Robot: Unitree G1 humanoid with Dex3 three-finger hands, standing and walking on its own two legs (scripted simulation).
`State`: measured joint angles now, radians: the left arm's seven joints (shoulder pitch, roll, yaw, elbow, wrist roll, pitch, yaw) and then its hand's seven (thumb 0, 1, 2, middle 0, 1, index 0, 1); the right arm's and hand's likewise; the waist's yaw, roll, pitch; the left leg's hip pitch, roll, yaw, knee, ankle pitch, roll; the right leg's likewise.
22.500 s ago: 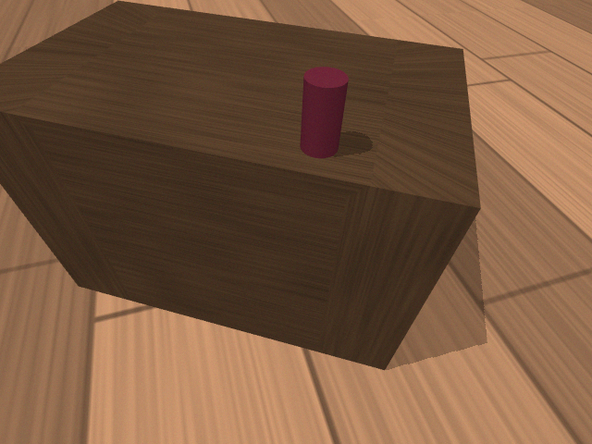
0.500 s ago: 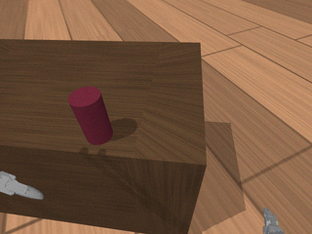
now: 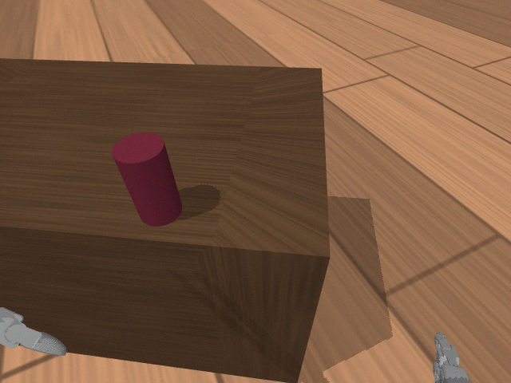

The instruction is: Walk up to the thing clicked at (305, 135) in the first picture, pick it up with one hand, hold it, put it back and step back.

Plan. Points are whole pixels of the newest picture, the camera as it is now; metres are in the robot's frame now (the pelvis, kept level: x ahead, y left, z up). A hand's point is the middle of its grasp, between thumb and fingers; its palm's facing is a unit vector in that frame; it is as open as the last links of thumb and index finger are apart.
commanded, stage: home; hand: left
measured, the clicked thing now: (150, 181) +0.42 +0.22 +0.10
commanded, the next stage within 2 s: none
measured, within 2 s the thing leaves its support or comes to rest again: neither
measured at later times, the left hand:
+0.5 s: hand (118, 346) +0.18 +0.22 -0.01, palm faces +0.17 -0.95 -0.28, open 17.7 cm
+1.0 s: hand (159, 352) +0.20 +0.19 -0.10, palm faces +0.07 -0.97 -0.23, open 17.7 cm
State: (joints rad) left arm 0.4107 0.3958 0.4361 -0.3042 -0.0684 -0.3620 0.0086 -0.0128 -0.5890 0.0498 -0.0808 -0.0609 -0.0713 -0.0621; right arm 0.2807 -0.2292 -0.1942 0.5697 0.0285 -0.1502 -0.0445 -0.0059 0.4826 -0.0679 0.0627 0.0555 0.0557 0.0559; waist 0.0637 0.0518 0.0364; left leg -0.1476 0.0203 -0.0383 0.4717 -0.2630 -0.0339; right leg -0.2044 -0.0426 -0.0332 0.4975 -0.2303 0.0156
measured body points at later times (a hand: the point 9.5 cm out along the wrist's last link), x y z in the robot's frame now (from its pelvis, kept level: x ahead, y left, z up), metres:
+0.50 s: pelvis +0.02 +0.01 +0.00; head +0.03 +0.01 +0.45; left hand +0.17 +0.27 +0.01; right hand +0.19 -0.21 -0.08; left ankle +0.00 +0.15 -0.74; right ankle +0.03 -0.13 -0.74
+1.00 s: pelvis +0.02 +0.02 +0.00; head +0.05 +0.02 +0.45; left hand +0.20 +0.24 -0.09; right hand +0.15 -0.23 -0.11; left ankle +0.00 +0.15 -0.74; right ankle +0.03 -0.13 -0.74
